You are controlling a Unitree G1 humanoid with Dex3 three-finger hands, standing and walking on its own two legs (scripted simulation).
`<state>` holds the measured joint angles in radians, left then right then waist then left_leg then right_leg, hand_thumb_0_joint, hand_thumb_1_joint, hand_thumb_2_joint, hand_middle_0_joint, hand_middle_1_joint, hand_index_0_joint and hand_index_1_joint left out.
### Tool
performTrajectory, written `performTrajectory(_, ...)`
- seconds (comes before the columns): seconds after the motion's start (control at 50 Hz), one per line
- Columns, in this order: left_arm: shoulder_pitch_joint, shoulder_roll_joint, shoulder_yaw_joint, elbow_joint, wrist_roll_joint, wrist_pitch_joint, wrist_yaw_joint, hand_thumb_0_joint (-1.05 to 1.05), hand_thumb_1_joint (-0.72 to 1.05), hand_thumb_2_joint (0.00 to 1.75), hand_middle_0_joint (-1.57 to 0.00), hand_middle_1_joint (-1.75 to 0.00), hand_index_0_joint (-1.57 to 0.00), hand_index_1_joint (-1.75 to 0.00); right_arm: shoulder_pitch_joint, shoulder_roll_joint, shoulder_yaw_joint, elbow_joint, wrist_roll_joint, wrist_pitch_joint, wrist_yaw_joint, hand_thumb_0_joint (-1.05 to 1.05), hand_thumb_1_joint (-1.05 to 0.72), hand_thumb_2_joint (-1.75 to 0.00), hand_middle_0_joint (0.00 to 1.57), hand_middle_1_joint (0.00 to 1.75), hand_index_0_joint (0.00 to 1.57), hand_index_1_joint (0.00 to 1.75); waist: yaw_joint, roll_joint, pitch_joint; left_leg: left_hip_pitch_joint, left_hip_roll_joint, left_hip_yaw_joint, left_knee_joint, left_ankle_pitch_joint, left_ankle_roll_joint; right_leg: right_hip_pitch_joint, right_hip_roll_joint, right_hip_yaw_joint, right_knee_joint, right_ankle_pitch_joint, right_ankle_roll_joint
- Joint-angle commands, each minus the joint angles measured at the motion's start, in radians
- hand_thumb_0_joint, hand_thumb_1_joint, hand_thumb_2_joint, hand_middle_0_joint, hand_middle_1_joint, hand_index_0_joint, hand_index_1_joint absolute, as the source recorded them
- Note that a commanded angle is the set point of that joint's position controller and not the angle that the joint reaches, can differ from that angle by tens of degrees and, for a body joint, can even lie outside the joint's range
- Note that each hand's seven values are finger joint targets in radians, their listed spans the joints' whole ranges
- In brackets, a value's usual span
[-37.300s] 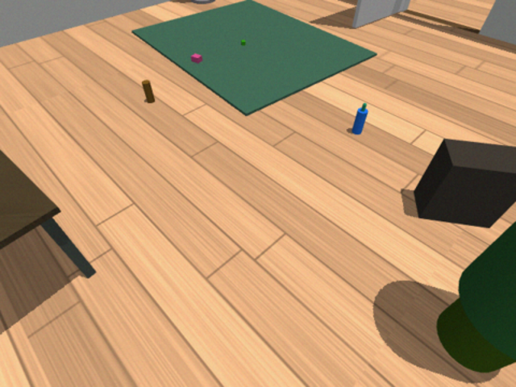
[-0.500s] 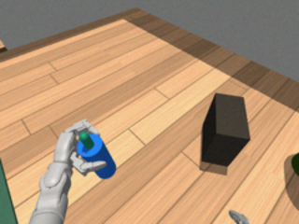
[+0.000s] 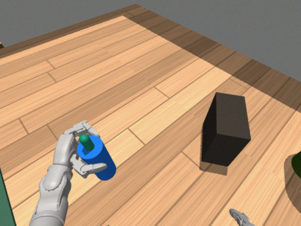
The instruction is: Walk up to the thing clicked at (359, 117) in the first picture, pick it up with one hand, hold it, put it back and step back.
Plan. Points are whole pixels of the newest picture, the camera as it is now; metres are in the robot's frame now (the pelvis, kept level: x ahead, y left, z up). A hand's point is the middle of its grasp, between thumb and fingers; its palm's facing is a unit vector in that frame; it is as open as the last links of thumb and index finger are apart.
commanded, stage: hold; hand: left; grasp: from the side
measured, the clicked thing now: (96, 156) +0.31 +0.16 +0.02
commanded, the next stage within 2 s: crouch in 0.46 s
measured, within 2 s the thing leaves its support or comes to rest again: neither
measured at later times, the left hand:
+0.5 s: hand (91, 146) +0.33 +0.17 +0.04, palm faces -0.05 -1.00 +0.00, open 9.9 cm
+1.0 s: hand (103, 162) +0.34 +0.16 -0.09, palm faces -0.08 -1.00 -0.01, open 9.8 cm
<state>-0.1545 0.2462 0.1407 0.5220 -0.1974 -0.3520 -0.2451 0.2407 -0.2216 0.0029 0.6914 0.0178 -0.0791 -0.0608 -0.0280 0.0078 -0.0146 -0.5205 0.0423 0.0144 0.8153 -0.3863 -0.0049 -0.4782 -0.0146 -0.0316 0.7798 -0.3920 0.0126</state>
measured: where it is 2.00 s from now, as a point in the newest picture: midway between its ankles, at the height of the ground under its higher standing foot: outside the picture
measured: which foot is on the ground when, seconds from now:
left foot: down 0.00-1.00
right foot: down 0.00-1.00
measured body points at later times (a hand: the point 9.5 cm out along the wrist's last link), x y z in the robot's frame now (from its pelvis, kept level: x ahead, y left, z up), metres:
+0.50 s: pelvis +0.00 +0.00 +0.00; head +0.04 +0.01 +0.45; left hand +0.33 +0.22 +0.04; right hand +0.11 -0.25 -0.11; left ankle +0.02 +0.12 -0.71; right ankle +0.00 -0.13 -0.71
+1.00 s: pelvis -0.03 +0.00 -0.07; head +0.09 +0.03 +0.36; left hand +0.34 +0.22 -0.09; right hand +0.08 -0.27 -0.18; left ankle +0.02 +0.12 -0.71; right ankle +0.00 -0.13 -0.71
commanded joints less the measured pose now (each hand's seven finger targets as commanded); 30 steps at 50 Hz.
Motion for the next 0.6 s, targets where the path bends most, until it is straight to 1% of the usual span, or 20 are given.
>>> performTrajectory(0.0,-0.403,0.138,0.067,-0.313,-0.053,-0.103,0.003,0.00,0.06,1.21,-1.27,-1.46,-1.29,-1.46,-0.008,-0.146,-0.049,-0.109,0.004,-0.044,-0.009,0.00,-0.91,-0.90,0.20,0.30,0.20,0.30,-0.007,0.045,-0.335,0.214,-0.018,-0.026,-0.103,0.296,0.008,0.077,0.030,-0.009,-0.093,0.307,-0.030)
performTrajectory(0.06,-0.449,0.155,0.111,-0.305,-0.061,-0.103,0.029,0.00,0.02,1.22,-1.26,-1.46,-1.28,-1.46,-0.010,-0.141,-0.043,-0.106,0.001,-0.043,-0.010,0.00,-0.91,-0.90,0.20,0.30,0.20,0.30,-0.003,0.023,-0.311,0.175,-0.019,-0.023,-0.112,0.238,0.012,0.080,0.028,-0.006,-0.106,0.265,-0.026)
performTrajectory(0.08,-0.433,0.141,0.109,-0.281,-0.063,-0.103,0.037,0.00,0.04,1.24,-1.26,-1.48,-1.28,-1.48,-0.013,-0.140,-0.040,-0.109,0.004,-0.041,-0.011,0.00,-0.91,-0.90,0.20,0.30,0.20,0.30,-0.002,0.009,-0.295,0.164,-0.023,-0.015,-0.112,0.227,0.013,0.083,0.025,-0.002,-0.111,0.266,-0.024)
performTrajectory(0.12,-0.415,0.161,0.130,-0.273,-0.056,-0.111,0.040,0.00,0.03,1.25,-1.26,-1.48,-1.28,-1.48,-0.011,-0.139,-0.041,-0.104,-0.001,-0.040,-0.011,0.00,-0.91,-0.90,0.20,0.30,0.20,0.30,0.008,0.025,-0.315,0.176,-0.022,-0.017,-0.109,0.248,0.012,0.082,0.026,-0.003,-0.100,0.274,-0.025)
performTrajectory(0.16,-0.397,0.154,0.101,-0.283,-0.044,-0.111,0.029,0.00,0.08,1.25,-1.26,-1.47,-1.28,-1.47,-0.004,-0.144,-0.046,-0.110,-0.006,-0.037,-0.010,0.00,-0.90,-0.90,0.20,0.30,0.20,0.30,0.004,0.031,-0.358,0.197,-0.024,-0.016,-0.095,0.315,0.014,0.108,0.025,-0.002,-0.094,0.336,-0.024)
performTrajectory(0.22,-0.359,0.152,0.081,-0.250,-0.029,-0.107,0.011,0.00,0.11,1.27,-1.29,-1.50,-1.31,-1.49,-0.013,-0.137,-0.046,-0.112,-0.004,-0.032,-0.009,0.00,-0.91,-0.90,0.20,0.30,0.20,0.30,0.007,0.049,-0.334,0.183,-0.027,-0.009,-0.092,0.312,0.015,0.100,0.021,0.005,-0.095,0.344,-0.025)
performTrajectory(0.26,-0.412,0.155,0.073,-0.335,-0.041,-0.117,-0.001,0.00,0.10,1.24,-1.28,-1.48,-1.30,-1.48,-0.009,-0.139,-0.048,-0.112,-0.004,-0.030,-0.006,0.00,-0.91,-0.90,0.20,0.30,0.20,0.30,0.007,0.094,-0.394,0.227,-0.025,-0.012,-0.090,0.327,0.011,0.102,0.021,0.003,-0.093,0.345,-0.028)
performTrajectory(0.28,-0.366,0.127,0.058,-0.256,-0.042,-0.103,-0.004,0.00,0.09,1.24,-1.29,-1.49,-1.31,-1.48,-0.002,-0.142,-0.048,-0.110,-0.003,-0.032,-0.008,0.00,-0.91,-0.90,0.20,0.30,0.20,0.30,-0.010,0.060,-0.360,0.222,-0.021,-0.019,-0.092,0.331,0.010,0.089,0.026,-0.004,-0.093,0.340,-0.028)
performTrajectory(0.3,-0.422,0.133,0.054,-0.332,-0.050,-0.106,-0.005,0.00,0.10,1.24,-1.28,-1.48,-1.30,-1.48,-0.003,-0.146,-0.051,-0.115,-0.001,-0.033,-0.005,0.00,-0.91,-0.90,0.20,0.30,0.20,0.30,-0.001,0.082,-0.376,0.229,-0.018,-0.022,-0.100,0.324,0.007,0.090,0.027,-0.006,-0.091,0.329,-0.032)
performTrajectory(0.32,-0.424,0.143,0.069,-0.297,-0.052,-0.102,0.000,0.00,0.09,1.23,-1.28,-1.48,-1.30,-1.47,-0.005,-0.141,-0.047,-0.110,-0.001,-0.035,-0.007,0.00,-0.91,-0.90,0.20,0.30,0.20,0.30,-0.006,0.079,-0.342,0.207,-0.020,-0.021,-0.098,0.303,0.007,0.081,0.027,-0.004,-0.095,0.314,-0.031)
performTrajectory(0.34,-0.427,0.141,0.069,-0.299,-0.055,-0.099,0.003,0.00,0.06,1.23,-1.29,-1.49,-1.31,-1.48,0.002,-0.142,-0.047,-0.108,-0.001,-0.035,-0.005,0.00,-0.91,-0.90,0.20,0.30,0.20,0.30,-0.006,0.073,-0.360,0.217,-0.015,-0.025,-0.101,0.312,0.006,0.085,0.030,-0.010,-0.094,0.315,-0.032)
performTrajectory(0.36,-0.427,0.132,0.071,-0.265,-0.056,-0.095,0.010,0.00,0.06,1.23,-1.28,-1.48,-1.30,-1.47,-0.002,-0.144,-0.048,-0.111,0.002,-0.037,-0.003,0.00,-0.92,-0.90,0.20,0.30,0.20,0.30,-0.011,0.050,-0.315,0.191,-0.015,-0.027,-0.110,0.281,0.007,0.070,0.031,-0.013,-0.095,0.288,-0.032)
performTrajectory(0.38,-0.488,0.160,0.094,-0.347,-0.062,-0.107,0.017,0.00,0.04,1.22,-1.27,-1.47,-1.29,-1.46,-0.007,-0.143,-0.048,-0.115,0.004,-0.034,-0.002,0.00,-0.91,-0.90,0.20,0.30,0.20,0.30,0.003,0.070,-0.333,0.190,-0.017,-0.024,-0.116,0.257,0.006,0.082,0.029,-0.009,-0.098,0.275,-0.032)
performTrajectory(0.4,-0.416,0.147,0.103,-0.224,-0.056,-0.098,0.025,0.00,0.03,1.22,-1.27,-1.48,-1.29,-1.47,-0.009,-0.146,-0.046,-0.111,0.005,-0.034,-0.007,0.00,-0.92,-0.91,0.20,0.30,0.20,0.30,-0.008,0.023,-0.287,0.169,-0.019,-0.021,-0.116,0.229,0.011,0.063,0.030,-0.010,-0.106,0.254,-0.029)
performTrajectory(0.46,-0.408,0.138,0.093,-0.272,-0.055,-0.111,0.028,0.00,0.03,1.24,-1.28,-1.49,-1.30,-1.48,-0.013,-0.141,-0.047,-0.116,0.003,-0.036,-0.004,0.00,-0.91,-0.90,0.20,0.30,0.20,0.30,0.006,0.011,-0.310,0.164,-0.022,-0.018,-0.113,0.233,0.015,0.091,0.025,-0.007,-0.105,0.266,-0.026)
performTrajectory(0.5,-0.373,0.120,0.063,-0.257,-0.047,-0.106,0.022,0.00,0.03,1.23,-1.27,-1.48,-1.30,-1.48,-0.019,-0.144,-0.048,-0.122,0.004,-0.035,-0.003,0.00,-0.91,-0.90,0.20,0.30,0.20,0.30,0.001,0.027,-0.300,0.181,-0.022,-0.018,-0.119,0.240,0.011,0.075,0.027,-0.009,-0.102,0.264,-0.029)
performTrajectory(0.52,-0.393,0.144,0.073,-0.321,-0.044,-0.117,0.019,0.00,0.02,1.21,-1.26,-1.47,-1.28,-1.46,-0.009,-0.147,-0.054,-0.120,0.001,-0.034,-0.001,0.00,-0.92,-0.90,0.20,0.30,0.20,0.30,0.012,0.066,-0.349,0.197,-0.022,-0.019,-0.113,0.257,0.008,0.089,0.026,-0.007,-0.095,0.274,-0.032)
performTrajectory(0.54,-0.364,0.103,0.037,-0.243,-0.038,-0.107,0.013,0.00,0.10,1.25,-1.31,-1.48,-1.32,-1.48,-0.017,-0.141,-0.050,-0.117,0.001,-0.035,-0.002,0.00,-0.91,-0.91,0.20,0.30,0.20,0.30,-0.008,0.030,-0.314,0.184,-0.023,-0.019,-0.111,0.251,0.010,0.077,0.028,-0.009,-0.098,0.273,-0.030)
performTrajectory(0.56,-0.397,0.145,0.065,-0.304,-0.036,-0.113,0.017,0.00,0.18,1.21,-1.27,-1.41,-1.29,-1.40,-0.007,-0.147,-0.054,-0.112,0.000,-0.036,-0.002,0.00,-0.85,-0.89,0.20,0.30,0.20,0.30,0.008,0.059,-0.343,0.197,-0.021,-0.020,-0.112,0.266,0.008,0.087,0.027,-0.008,-0.091,0.286,-0.033)
performTrajectory(0.58,-0.392,0.138,0.060,-0.244,-0.029,-0.111,0.017,0.00,0.21,1.21,-1.26,-1.40,-1.28,-1.39,-0.013,-0.142,-0.050,-0.110,0.000,-0.035,-0.001,0.00,-0.86,-0.90,0.20,0.30,0.20,0.30,-0.006,0.064,-0.305,0.178,-0.022,-0.017,-0.108,0.244,0.008,0.063,0.027,-0.005,-0.094,0.267,-0.032)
